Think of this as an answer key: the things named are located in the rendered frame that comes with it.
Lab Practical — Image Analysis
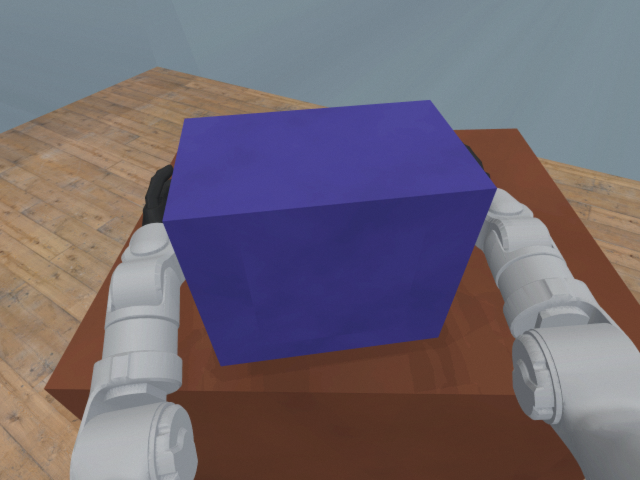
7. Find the right robot upper arm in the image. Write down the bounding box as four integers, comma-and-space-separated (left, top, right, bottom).
512, 323, 640, 480

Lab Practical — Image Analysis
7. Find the pedestal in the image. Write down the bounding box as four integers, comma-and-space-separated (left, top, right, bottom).
44, 128, 640, 480

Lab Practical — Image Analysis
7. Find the left robot upper arm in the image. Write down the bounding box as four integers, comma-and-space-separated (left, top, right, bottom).
72, 401, 198, 480

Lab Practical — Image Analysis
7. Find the carton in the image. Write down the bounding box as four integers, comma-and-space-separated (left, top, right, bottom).
162, 100, 497, 366

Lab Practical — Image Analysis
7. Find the right robot hand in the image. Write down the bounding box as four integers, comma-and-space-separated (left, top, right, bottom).
463, 143, 490, 178

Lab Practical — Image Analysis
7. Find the left robot forearm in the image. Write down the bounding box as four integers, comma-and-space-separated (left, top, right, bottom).
70, 223, 186, 480

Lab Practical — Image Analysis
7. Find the right robot forearm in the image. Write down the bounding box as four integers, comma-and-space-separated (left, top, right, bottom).
475, 188, 640, 360

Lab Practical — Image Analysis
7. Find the left robot hand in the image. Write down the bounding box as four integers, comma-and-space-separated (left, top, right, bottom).
142, 164, 173, 226

